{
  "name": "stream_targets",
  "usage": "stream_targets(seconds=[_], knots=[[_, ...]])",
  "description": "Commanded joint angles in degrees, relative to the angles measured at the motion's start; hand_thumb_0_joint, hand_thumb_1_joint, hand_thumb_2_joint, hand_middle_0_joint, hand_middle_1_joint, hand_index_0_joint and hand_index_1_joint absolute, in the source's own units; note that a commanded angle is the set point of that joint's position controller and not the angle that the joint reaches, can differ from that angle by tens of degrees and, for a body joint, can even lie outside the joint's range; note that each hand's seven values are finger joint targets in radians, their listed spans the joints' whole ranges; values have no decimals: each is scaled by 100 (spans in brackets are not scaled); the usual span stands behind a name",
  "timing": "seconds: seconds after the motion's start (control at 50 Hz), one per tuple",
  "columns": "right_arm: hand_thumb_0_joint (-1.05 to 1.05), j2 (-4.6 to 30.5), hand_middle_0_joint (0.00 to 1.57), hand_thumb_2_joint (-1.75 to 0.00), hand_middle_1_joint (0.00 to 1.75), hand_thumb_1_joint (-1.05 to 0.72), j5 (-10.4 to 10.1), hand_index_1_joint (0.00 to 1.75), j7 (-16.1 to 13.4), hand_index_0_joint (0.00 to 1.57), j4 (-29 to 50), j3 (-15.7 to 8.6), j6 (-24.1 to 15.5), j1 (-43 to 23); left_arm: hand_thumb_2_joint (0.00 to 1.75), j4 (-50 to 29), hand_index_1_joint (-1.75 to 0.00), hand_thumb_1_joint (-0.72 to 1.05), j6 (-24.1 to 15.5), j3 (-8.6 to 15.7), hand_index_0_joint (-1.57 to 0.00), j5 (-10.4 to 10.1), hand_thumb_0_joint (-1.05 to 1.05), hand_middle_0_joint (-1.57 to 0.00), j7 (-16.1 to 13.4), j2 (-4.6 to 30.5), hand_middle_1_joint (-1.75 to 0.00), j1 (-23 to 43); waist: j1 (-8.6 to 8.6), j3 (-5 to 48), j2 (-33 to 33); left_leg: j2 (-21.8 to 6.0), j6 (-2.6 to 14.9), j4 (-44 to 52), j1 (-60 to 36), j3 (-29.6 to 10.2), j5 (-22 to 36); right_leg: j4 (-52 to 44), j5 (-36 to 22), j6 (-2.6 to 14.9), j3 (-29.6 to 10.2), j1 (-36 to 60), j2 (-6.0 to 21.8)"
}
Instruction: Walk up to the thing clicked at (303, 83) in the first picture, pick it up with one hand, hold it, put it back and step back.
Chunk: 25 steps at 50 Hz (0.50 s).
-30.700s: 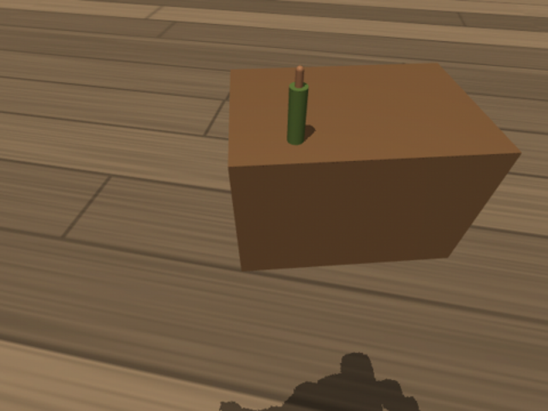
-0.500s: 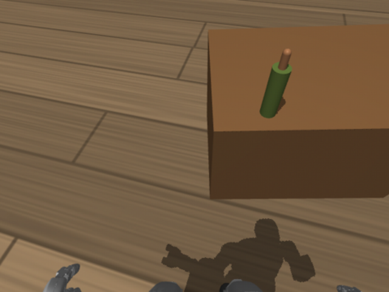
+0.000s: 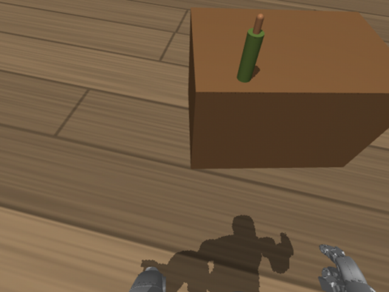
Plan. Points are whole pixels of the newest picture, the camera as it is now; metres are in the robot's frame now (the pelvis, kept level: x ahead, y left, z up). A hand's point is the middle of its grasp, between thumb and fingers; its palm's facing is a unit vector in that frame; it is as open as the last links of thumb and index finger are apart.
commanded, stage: step back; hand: right
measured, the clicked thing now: (251, 49) +0.88 -0.18 -0.03
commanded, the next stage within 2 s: stand in 1.56 s
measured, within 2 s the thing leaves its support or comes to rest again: neither
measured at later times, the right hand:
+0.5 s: hand out of the picture -0.06 -0.28 -0.12, palm faces -0.14 +0.89 -0.44, open 7.3 cm
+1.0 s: hand out of the picture -0.16 -0.31 -0.14, palm faces -0.13 +0.92 -0.37, open 7.3 cm
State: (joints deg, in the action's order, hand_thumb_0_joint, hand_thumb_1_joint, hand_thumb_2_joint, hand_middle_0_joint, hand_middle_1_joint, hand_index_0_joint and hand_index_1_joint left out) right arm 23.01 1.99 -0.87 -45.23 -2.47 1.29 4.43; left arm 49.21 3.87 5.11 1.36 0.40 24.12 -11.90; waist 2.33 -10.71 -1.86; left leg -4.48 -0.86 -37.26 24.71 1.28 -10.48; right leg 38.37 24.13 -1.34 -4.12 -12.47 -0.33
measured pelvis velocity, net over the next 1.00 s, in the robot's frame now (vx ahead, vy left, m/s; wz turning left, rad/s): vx -0.22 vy -0.05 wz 0.08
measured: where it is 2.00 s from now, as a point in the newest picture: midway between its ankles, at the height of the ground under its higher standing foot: outside the picture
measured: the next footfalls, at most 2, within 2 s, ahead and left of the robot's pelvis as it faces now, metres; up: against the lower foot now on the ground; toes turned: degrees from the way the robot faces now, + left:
left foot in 0.34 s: -0.09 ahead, +0.09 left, +0.00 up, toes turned +4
right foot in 0.66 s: -0.20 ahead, -0.20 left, +0.00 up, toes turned +3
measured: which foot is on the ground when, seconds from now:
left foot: down 0.00-0.04, up 0.06-0.32, down 0.34-0.70, up 0.72-0.94, down 0.96-1.00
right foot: down 0.00-0.36, up 0.38-0.64, down 0.66-1.00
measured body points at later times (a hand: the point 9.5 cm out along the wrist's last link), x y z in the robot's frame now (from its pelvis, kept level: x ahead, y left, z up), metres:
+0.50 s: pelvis -0.16 -0.03 +0.01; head -0.11 +0.01 +0.46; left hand -0.06 +0.29 -0.12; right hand -0.06 -0.33 -0.09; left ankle -0.13 +0.09 -0.72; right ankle -0.15 -0.18 -0.63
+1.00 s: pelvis -0.22 -0.05 +0.01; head -0.20 -0.04 +0.46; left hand -0.20 +0.29 -0.11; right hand -0.15 -0.36 -0.11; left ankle -0.19 +0.07 -0.72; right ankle -0.24 -0.20 -0.72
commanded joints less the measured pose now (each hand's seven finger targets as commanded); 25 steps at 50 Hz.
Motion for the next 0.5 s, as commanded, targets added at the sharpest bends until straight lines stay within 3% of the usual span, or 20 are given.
stream_targets(seconds=[0.0, 0.02, 0.04, 0.06, 0.08, 0.1, 0.12, 0.16, 0.24, 0.26, 0.28, 0.3, 0.32, 0.34, 0.36, 0.38, 0.4, 0.42, 0.44, 0.48], knots=[[0, 1179, 20, -90, 30, -90, -121, 30, -66, 20, 376, -356, 56, 105, 90, -215, -30, 90, -217, 407, -20, 149, 0, -20, -14, 1285, -30, -639, -57, 1556, 164, -49, 487, -337, 38, -728, -282, -1546, -823, 587, -1127, 543, 739], [0, 944, 20, -90, 30, -90, -164, 30, -142, 20, 499, -330, 38, -118, 90, -417, -30, 90, -164, 529, -20, 127, 0, -20, 10, 1834, -30, -245, 125, 1140, -1227, 896, 133, -1498, 519, -328, -2161, -2018, -654, 1365, -2229, -460, 1799], [0, 1182, 20, -90, 30, -90, -151, 30, -206, 20, 413, -446, 52, -45, 90, -628, -30, 90, -178, 545, -20, 166, 0, -20, -26, 2097, -30, 242, 123, 819, -1587, 725, 32, -2595, 95, -786, -2557, -2311, -594, 1902, -2951, -1621, 2444], [0, 1314, 20, -90, 30, -90, -189, 30, -174, 20, 276, -483, 36, 158, 90, -735, -30, 90, -198, 479, -20, 150, 0, -20, -62, 1848, -30, 562, -97, 608, -1416, 602, 104, -2883, -196, -1024, -2318, -2286, -670, 1783, -2604, -2014, 2358], [0, 1338, 20, -90, 30, -90, -200, 30, -150, 20, 164, -436, 22, 199, 90, -807, -30, 90, -211, 370, -20, 144, 0, -20, -58, 1525, -30, 624, -154, 620, -784, 860, 126, -2916, -164, -992, -1971, -1881, -1447, 1544, -1644, -1655, 1743], [0, 1169, 20, -90, 30, -90, -216, 30, -145, 20, 66, -374, 9, 389, 90, -791, -30, 90, -227, 324, -20, 129, 0, -20, -86, 1272, -30, 791, -294, 701, -658, 1054, 112, -3093, 116, -942, -1763, -1463, -2262, 1357, -942, -1106, 1333], [0, 992, 20, -90, 30, -90, -211, 30, -164, 20, 67, -312, -20, 491, 90, -781, -30, 90, -212, 341, -20, 129, 0, -20, -116, 1127, -30, 741, -295, 832, -680, 1087, 120, -3051, 262, -866, -1664, -1178, -2725, 1147, -558, -724, 1053], [0, 950, 20, -90, 30, -90, -172, 30, -197, 20, 98, -265, -78, 442, 90, -823, -30, 90, -208, 340, -20, 167, 0, -20, -133, 1154, -30, 404, -74, 893, -826, 1046, 48, -2631, 283, -676, -1770, -1066, -2944, 1203, -585, -389, 1025], [0, 805, 20, -90, 30, -90, -97, 30, -192, 20, 110, -228, -168, 637, 90, -947, -30, 90, -120, 329, -20, 166, 0, -20, -202, 1083, -30, 262, -3, 1271, -1130, 596, 27, -470, 199, -225, -1868, -544, -3702, 1242, -699, 871, 1303], [0, 796, 20, -90, 30, -90, -62, 30, -181, 20, 58, -249, -193, 841, 90, -988, -30, 90, -92, 315, -20, 117, 0, -20, -216, 1103, -30, 356, -114, 1405, -1100, 483, 98, 354, -112, -234, -1360, -217, -3744, 1130, -677, 938, 1290], [0, 811, 20, -90, 30, -90, -49, 30, -175, 20, -57, -283, -218, 1028, 90, -1019, -30, 90, -36, 286, -20, 61, 0, -20, -194, 1073, -30, 394, -175, 1508, -850, 596, 129, 1260, -602, -48, -571, 218, -3588, 997, -453, 783, 1101], [0, 864, 20, -90, 30, -90, -29, 30, -179, 20, -138, -329, -221, 1126, 90, -1056, -30, 90, 25, 229, -20, 28, 0, -20, -169, 966, -30, 404, -174, 1582, -649, 545, 176, 1806, -1083, -215, 276, 462, -3035, 817, -403, 398, 955], [0, 1268, 20, -90, 30, -90, 53, 30, -186, 20, -119, -444, -221, 960, 90, -1067, -30, 90, 53, 134, -20, 18, 0, -20, -143, 652, -30, 139, 7, 1634, 314, -347, 443, 1768, -1864, -1508, 1159, 1097, -1554, 523, -128, -826, 459], [0, 1757, 20, -90, 30, -90, 90, 30, -166, 20, -26, -514, -189, 720, 90, -1053, -30, 90, 61, 103, -20, -28, 0, -20, -153, 510, -30, 106, 91, 1427, 1284, -1347, 942, 1616, -1951, -2762, 2085, 1987, 909, 305, 145, -1974, -382], [0, 2240, 20, -90, 30, -90, 30, 30, -170, 20, 100, -581, -180, 755, 90, -1097, -30, 90, 76, 210, -20, 7, 0, -20, -224, 877, -30, 470, -378, 1429, 1528, -2161, 1760, 1721, -868, -3475, 1940, 2772, 1450, 198, -451, -1389, -282], [0, 2118, 20, -90, 30, -90, 14, 30, -224, 20, 124, -593, -218, 426, 90, -1025, -30, 90, 101, 272, -20, 3, 0, -20, -216, 1108, -30, 578, -263, 1147, 1350, -2266, 1909, 1858, -341, -3504, 1545, 3399, 1149, 206, -821, -1204, -93], [0, 1780, 20, -90, 30, -90, 25, 30, -230, 20, 139, -486, -221, 285, 90, -941, -30, 90, 114, 302, -20, -4, 0, -20, -173, 1099, -30, 614, -201, 1132, 856, -1671, 1695, 1639, -359, -2474, 1849, 3659, 897, 197, -947, -1147, -323], [0, 1467, 20, -90, 30, -90, 89, 30, -239, 20, 165, -390, -234, 44, 90, -813, -30, 90, 104, 281, -20, -53, 0, -20, -142, 942, -30, 333, 56, 1135, 719, -1146, 1417, 1408, -743, -1700, 2143, 3849, 531, 212, -1024, -1411, -435], [0, 1350, 20, -90, 30, -90, 51, 30, -247, 20, 179, -370, -247, 65, 90, -717, -30, 90, 85, 270, -20, -55, 0, -20, -119, 949, -30, 85, 124, 1183, 720, -932, 1219, 1328, -967, -1348, 1881, 3794, 274, 213, -895, -1605, -504], [0, 1254, 20, -90, 30, -90, 27, 30, -179, 20, 89, -395, -258, 279, 90, -600, -30, 90, 21, 310, -20, -11, 0, -20, -67, 962, -30, 20, -21, 1153, 771, -818, 1168, 1511, -978, -1332, 410, 3175, 120, 103, -580, -1348, -426]])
